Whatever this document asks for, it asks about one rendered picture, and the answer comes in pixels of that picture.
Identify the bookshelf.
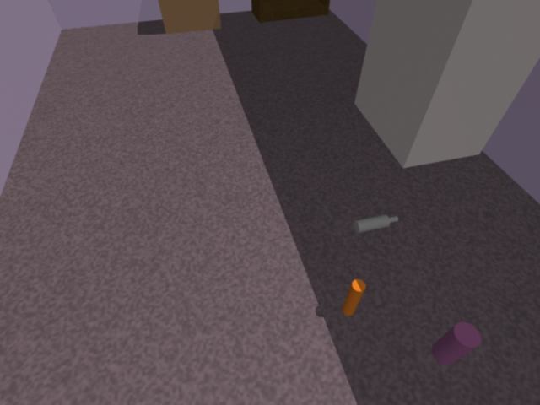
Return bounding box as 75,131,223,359
251,0,330,23

